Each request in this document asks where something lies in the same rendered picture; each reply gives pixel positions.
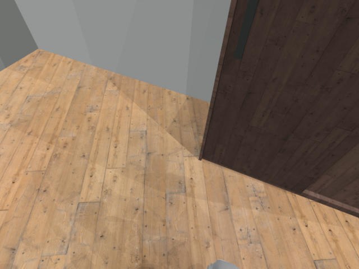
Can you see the handle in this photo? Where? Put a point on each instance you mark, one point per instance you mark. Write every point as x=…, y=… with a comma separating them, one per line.
x=245, y=29

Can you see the wardrobe door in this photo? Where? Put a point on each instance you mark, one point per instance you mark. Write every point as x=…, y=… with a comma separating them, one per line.
x=289, y=109
x=341, y=181

